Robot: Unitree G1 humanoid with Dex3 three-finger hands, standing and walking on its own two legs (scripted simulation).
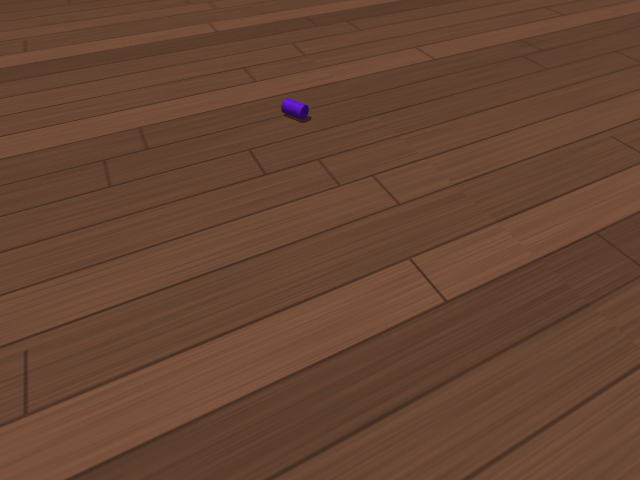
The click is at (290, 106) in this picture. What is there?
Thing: lying can
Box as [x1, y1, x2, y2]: [281, 98, 308, 119]
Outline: 284,99 281,105 281,109 283,112 303,119 306,116 308,111 306,105 287,98
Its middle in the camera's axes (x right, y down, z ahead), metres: -0.15 -0.81 +2.37
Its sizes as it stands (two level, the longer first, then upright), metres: 0.141 0.087 0.087
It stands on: the floor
